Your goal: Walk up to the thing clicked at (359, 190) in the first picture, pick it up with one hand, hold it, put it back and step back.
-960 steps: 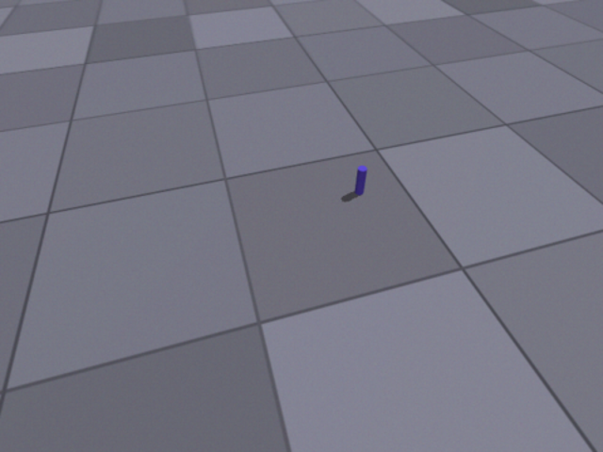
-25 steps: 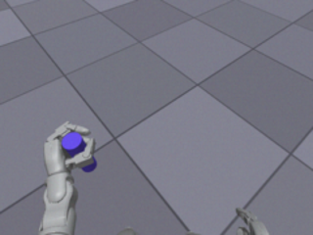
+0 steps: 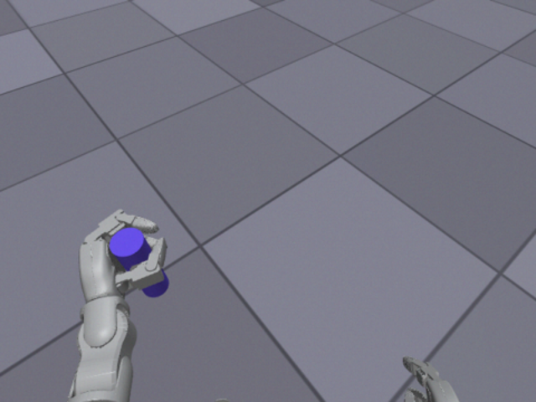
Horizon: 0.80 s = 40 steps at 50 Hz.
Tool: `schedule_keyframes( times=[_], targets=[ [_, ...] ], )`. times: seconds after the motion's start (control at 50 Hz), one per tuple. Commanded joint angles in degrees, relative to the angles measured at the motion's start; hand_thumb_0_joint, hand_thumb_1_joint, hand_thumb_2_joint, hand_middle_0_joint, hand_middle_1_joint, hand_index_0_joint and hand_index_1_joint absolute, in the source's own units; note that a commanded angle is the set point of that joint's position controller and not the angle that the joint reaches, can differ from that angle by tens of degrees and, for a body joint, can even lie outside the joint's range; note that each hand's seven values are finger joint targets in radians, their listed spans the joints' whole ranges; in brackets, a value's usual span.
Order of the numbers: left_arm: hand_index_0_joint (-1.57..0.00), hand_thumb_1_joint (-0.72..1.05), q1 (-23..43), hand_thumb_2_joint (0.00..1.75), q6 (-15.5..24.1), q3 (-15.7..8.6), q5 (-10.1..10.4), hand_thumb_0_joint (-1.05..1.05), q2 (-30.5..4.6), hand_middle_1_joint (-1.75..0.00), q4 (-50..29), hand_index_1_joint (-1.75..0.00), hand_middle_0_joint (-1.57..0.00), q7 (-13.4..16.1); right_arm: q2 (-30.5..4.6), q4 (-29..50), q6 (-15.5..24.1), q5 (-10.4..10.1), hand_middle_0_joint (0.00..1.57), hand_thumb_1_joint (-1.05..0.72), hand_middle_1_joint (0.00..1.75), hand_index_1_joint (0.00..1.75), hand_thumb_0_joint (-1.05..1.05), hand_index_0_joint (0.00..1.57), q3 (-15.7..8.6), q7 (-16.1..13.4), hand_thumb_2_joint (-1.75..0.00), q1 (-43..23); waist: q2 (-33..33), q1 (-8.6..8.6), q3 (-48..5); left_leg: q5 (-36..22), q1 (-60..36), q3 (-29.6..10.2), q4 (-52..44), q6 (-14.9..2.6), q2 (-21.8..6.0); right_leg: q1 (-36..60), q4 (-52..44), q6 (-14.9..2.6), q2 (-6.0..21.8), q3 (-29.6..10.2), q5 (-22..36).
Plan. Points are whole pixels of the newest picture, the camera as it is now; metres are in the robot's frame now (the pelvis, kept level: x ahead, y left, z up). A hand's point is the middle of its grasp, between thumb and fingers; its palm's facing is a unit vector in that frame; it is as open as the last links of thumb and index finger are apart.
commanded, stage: hold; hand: left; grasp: from the side
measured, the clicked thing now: (143, 266) +0.33 +0.21 +0.02
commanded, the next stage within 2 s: crouch in 1.90 s
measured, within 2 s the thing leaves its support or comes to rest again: neither
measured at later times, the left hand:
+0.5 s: hand (143, 258) +0.32 +0.19 +0.06, palm faces +0.28 -0.96 -0.01, open 5.6 cm
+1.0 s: hand (146, 253) +0.33 +0.19 +0.06, palm faces +0.29 -0.96 +0.00, open 5.6 cm
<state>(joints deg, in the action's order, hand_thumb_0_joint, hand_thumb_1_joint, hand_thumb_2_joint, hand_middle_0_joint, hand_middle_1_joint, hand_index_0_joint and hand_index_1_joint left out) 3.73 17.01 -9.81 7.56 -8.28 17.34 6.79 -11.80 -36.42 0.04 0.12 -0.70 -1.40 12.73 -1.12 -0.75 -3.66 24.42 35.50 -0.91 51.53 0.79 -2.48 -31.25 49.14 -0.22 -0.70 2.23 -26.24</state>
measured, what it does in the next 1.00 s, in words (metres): stands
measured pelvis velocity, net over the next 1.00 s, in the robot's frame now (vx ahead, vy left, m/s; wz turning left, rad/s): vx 0.00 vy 0.00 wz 0.00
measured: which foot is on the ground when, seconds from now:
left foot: down 0.00-1.00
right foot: down 0.00-1.00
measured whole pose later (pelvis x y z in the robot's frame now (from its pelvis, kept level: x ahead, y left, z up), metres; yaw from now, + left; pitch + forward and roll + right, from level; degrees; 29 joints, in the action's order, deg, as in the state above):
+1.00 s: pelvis +0.00 +0.00 +0.00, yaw +0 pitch +8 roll -1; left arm 5.8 17.5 -10.8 8.0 -8.4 20.4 5.5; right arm -12.0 -37.1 1.0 -0.1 -0.8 -1.7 12.3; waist -0.9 -0.8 -2.7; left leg 23.2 34.4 -0.9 49.9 0.9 -2.4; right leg -30.4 48.0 -0.4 -0.6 2.2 -25.3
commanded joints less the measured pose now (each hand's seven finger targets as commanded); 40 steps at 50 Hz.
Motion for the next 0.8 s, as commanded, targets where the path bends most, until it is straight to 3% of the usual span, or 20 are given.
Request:
schedule_keyframes(
  times=[0.0, 0.04, 0.12, 0.18, 0.2, 0.24, 0.3, 0.32, 0.34, 0.36, 0.4, 0.42, 0.46, 0.48, 0.5, 0.52, 0.58, 0.68, 0.76, 0.78],
  targets=[
    [-1.26, 0.60, 13.6, 1.17, 3.9, -2.9, 0.2, 0.00, -6.7, -1.28, -11.7, -1.27, -1.24, -0.1, -7.6, 7.4, 2.6, -0.1, 0.20, -0.91, 0.30, 0.30, 0.00, 0.20, -2.6, -0.4, -0.90, -1.9, 0.8, -0.81, -12.2, -14.2, -8.6, 0.3, -6.9, -1.29, 1.6, 4.1, -7.4, 0.31, -0.3, -0.3, 18.0],
    [-1.24, 0.60, 15.8, 1.16, 4.2, -3.4, 0.1, 0.00, -7.8, -1.26, -13.6, -1.25, -1.23, -0.1, -7.5, 7.5, 2.7, 0.0, 0.20, -0.91, 0.30, 0.30, 0.00, 0.20, -2.6, -0.5, -0.90, -2.2, 0.7, -0.50, -14.4, -14.2, -9.3, 0.4, -6.9, -1.36, 1.7, 5.3, -7.5, 0.38, -0.2, -0.6, 18.0],
    [-1.26, 0.61, 11.8, 1.18, 4.3, -2.0, 0.2, 0.00, -5.7, -1.29, -11.4, -1.28, -1.25, -0.4, -7.6, 7.3, 3.0, 0.0, 0.20, -0.91, 0.30, 0.30, 0.00, 0.20, -2.7, -0.2, -0.90, -1.8, 0.1, -0.41, -13.7, -16.1, -10.1, 0.0, -7.0, -1.23, 1.5, 4.4, -6.7, 0.01, -0.5, -0.1, 18.8],
    [-1.26, 0.62, 15.5, 1.17, 4.9, -3.0, -0.2, 0.00, -8.3, -1.27, -15.2, -1.27, -1.25, -0.5, -8.0, 7.3, 2.8, 0.1, 0.20, -0.91, 0.30, 0.30, 0.00, 0.20, -3.0, -0.1, -0.90, -1.7, -2.6, -0.22, -17.1, -18.0, -12.6, -0.2, -7.1, -0.98, 1.4, 5.3, -6.4, -0.25, -0.6, -0.2, 19.6],
    [-1.25, 0.61, 15.4, 1.17, 4.9, -1.3, -0.3, 0.00, -7.0, -1.27, -15.6, -1.26, -1.24, -0.6, -7.7, 7.5, 2.9, 0.1, 0.20, -0.91, 0.30, 0.30, 0.00, 0.20, -2.8, -0.1, -0.90, -1.6, -2.2, -0.54, -17.3, -18.0, -13.4, -0.2, -7.3, -0.99, 1.3, 5.3, -6.6, -0.21, -0.6, -0.1, 19.7],
    [-1.25, 0.59, 13.8, 1.16, 4.7, -2.1, 0.2, 0.00, -6.4, -1.27, -11.7, -1.27, -1.24, -0.3, -8.0, 6.8, 3.1, 0.0, 0.20, -0.91, 0.30, 0.30, 0.00, 0.20, -2.9, -0.2, -0.90, -1.5, -0.1, -1.14, -13.9, -15.8, -11.3, -0.3, -7.4, -1.10, 1.2, 4.2, -6.8, -0.05, -0.7, 0.0, 18.2],
    [-1.24, 0.60, 15.8, 1.15, 4.8, -3.7, 0.1, 0.00, -8.1, -1.26, -12.7, -1.25, -1.23, -0.4, -7.4, 7.2, 2.9, -0.1, 0.20, -0.91, 0.30, 0.30, 0.00, 0.20, -2.4, -0.5, -0.90, -2.3, 0.2, -0.39, -13.7, -13.4, -9.8, 0.3, -7.6, -1.24, 1.6, 4.9, -7.9, 0.20, -0.2, -0.5, 17.1],
    [-1.23, 0.61, 14.8, 1.17, 4.6, -3.7, 0.2, 0.00, -7.6, -1.26, -11.2, -1.25, -1.22, -0.3, -7.9, 7.0, 2.8, 0.0, 0.20, -0.91, 0.30, 0.30, 0.00, 0.20, -2.7, -0.6, -0.90, -2.0, 0.7, -0.82, -13.2, -12.9, -9.8, 0.3, -7.8, -1.31, 1.5, 4.4, -8.1, 0.22, -0.3, -0.5, 16.6],
    [-1.24, 0.57, 16.3, 1.16, 4.7, -1.4, 0.2, 0.00, -5.8, -1.26, -12.5, -1.26, -1.22, -0.6, -7.4, 7.4, 3.0, 0.0, 0.20, -0.91, 0.30, 0.30, 0.00, 0.20, -2.4, -0.5, -0.90, -2.6, 0.3, -1.09, -12.3, -11.9, -9.3, 0.3, -8.0, -1.23, 1.6, 3.9, -8.3, 0.19, -0.1, -0.6, 15.8],
    [-1.24, 0.60, 12.8, 1.17, 4.4, -2.4, 0.4, 0.00, -5.7, -1.27, -8.7, -1.26, -1.23, -0.7, -8.1, 6.7, 3.0, 0.0, 0.20, -0.91, 0.30, 0.30, 0.00, 0.20, -2.9, -0.5, -0.90, -1.7, 1.4, -1.15, -11.7, -12.4, -9.3, 0.2, -7.9, -1.28, 1.5, 3.6, -8.0, 0.15, -0.3, -0.3, 16.0],
    [-1.24, 0.61, 16.1, 1.16, 4.7, -2.1, 0.1, 0.00, -7.0, -1.27, -11.9, -1.26, -1.23, -1.1, -7.8, 7.3, 3.2, -0.2, 0.20, -0.91, 0.30, 0.30, 0.00, 0.20, -2.7, -0.5, -0.90, -2.2, -0.2, -0.68, -13.6, -12.8, -9.9, 0.3, -8.0, -1.20, 1.7, 4.3, -8.1, 0.03, -0.1, -0.6, 16.4],
    [-1.24, 0.59, 15.8, 1.15, 4.7, -3.5, -0.2, 0.00, -8.7, -1.26, -11.4, -1.25, -1.23, -1.1, -7.8, 7.2, 3.1, -0.2, 0.20, -0.91, 0.30, 0.30, 0.00, 0.20, -2.7, -0.5, -0.90, -2.4, 0.3, -0.25, -13.2, -12.2, -9.7, 0.3, -8.2, -1.13, 1.7, 5.0, -8.1, 0.06, -0.1, -0.4, 15.6],
    [-1.24, 0.58, 15.7, 1.16, 5.0, -2.9, 0.1, 0.00, -7.7, -1.26, -11.9, -1.26, -1.23, -1.3, -7.8, 7.2, 3.2, -0.1, 0.20, -0.91, 0.30, 0.30, 0.00, 0.20, -2.7, -0.3, -0.90, -2.4, -0.9, -0.37, -14.1, -12.1, -10.6, 0.1, -8.6, -0.95, 1.6, 5.0, -7.8, -0.17, -0.3, -0.3, 15.2],
    [-1.24, 0.58, 14.2, 1.16, 4.9, -3.8, 0.3, 0.00, -7.8, -1.27, -9.6, -1.26, -1.23, -1.2, -8.2, 6.8, 3.3, -0.2, 0.20, -0.91, 0.30, 0.30, 0.00, 0.20, -2.9, -0.4, -0.90, -2.2, -1.2, -0.15, -12.9, -11.6, -10.1, 0.1, -8.7, -0.80, 1.6, 4.0, -7.7, -0.33, -0.4, -0.1, 14.5],
    [-1.24, 0.61, 15.1, 1.16, 5.3, -2.2, 0.5, 0.00, -6.4, -1.26, -12.0, -1.25, -1.22, -1.2, -7.8, 7.3, 3.4, -0.1, 0.20, -0.91, 0.30, 0.30, 0.00, 0.20, -2.7, -0.3, -0.90, -2.5, -1.1, -0.42, -13.8, -12.3, -10.9, -0.1, -8.6, -0.80, 1.4, 3.7, -7.6, -0.35, -0.5, 0.0, 15.0],
    [-1.24, 0.61, 15.4, 1.17, 5.3, -2.7, 0.7, 0.00, -6.3, -1.27, -10.1, -1.26, -1.23, -1.1, -8.2, 6.6, 3.5, -0.1, 0.20, -0.91, 0.30, 0.30, 0.00, 0.20, -3.0, -0.3, -0.90, -1.9, -0.8, -0.94, -13.5, -12.6, -10.8, -0.2, -8.3, -0.86, 1.4, 3.3, -7.3, -0.28, -0.6, 0.1, 15.2],
    [-1.24, 0.62, 15.1, 1.18, 5.4, -3.6, 0.5, 0.00, -7.9, -1.27, -11.1, -1.26, -1.23, -1.0, -7.9, 6.9, 3.5, -0.1, 0.20, -0.91, 0.30, 0.30, 0.00, 0.20, -2.7, -0.4, -0.90, -2.1, 0.7, -0.40, -13.5, -11.8, -9.4, 0.0, -8.0, -1.12, 1.6, 4.2, -7.9, 0.03, -0.3, -0.2, 15.2],
    [-1.22, 0.59, 17.4, 1.15, 6.0, -2.9, 0.3, 0.00, -8.0, -1.25, -14.2, -1.24, -1.21, -0.9, -7.7, 7.3, 3.6, -0.2, 0.20, -0.91, 0.30, 0.30, 0.00, 0.20, -2.4, -0.8, -0.90, -2.7, -0.6, -0.39, -15.1, -12.5, -11.3, 0.5, -8.3, -1.02, 1.8, 5.6, -8.3, 0.09, -0.1, -0.7, 16.1],
    [-1.22, 0.57, 13.9, 1.18, 4.7, -2.2, 0.4, 0.00, -6.6, -1.26, -9.9, -1.26, -1.22, -1.2, -7.9, 6.5, 3.5, -0.3, 0.20, -0.91, 0.30, 0.30, 0.00, 0.20, -2.6, -1.0, -0.91, -2.0, 0.8, -1.08, -13.2, -14.7, -10.9, 0.3, -7.9, -1.38, 1.6, 4.9, -8.3, 0.23, -0.3, -0.4, 18.2],
    [-1.24, 0.57, 12.7, 1.18, 4.3, -3.3, 0.6, 0.00, -6.9, -1.28, -7.3, -1.27, -1.23, -1.3, -8.1, 5.9, 3.4, -0.3, 0.20, -0.91, 0.30, 0.30, 0.00, 0.20, -2.7, -0.8, -0.90, -1.8, 0.8, -0.82, -11.4, -14.6, -10.1, 0.2, -8.0, -1.32, 1.6, 4.1, -8.1, 0.17, -0.3, -0.3, 17.9]
  ],
)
